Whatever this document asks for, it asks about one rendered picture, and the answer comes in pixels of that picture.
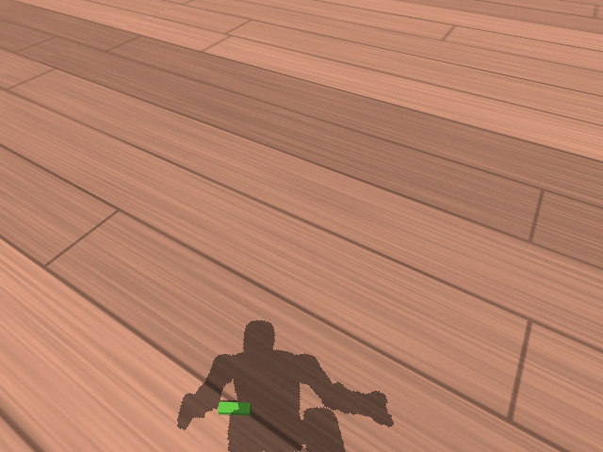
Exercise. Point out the small box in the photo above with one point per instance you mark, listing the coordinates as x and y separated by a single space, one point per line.
235 408

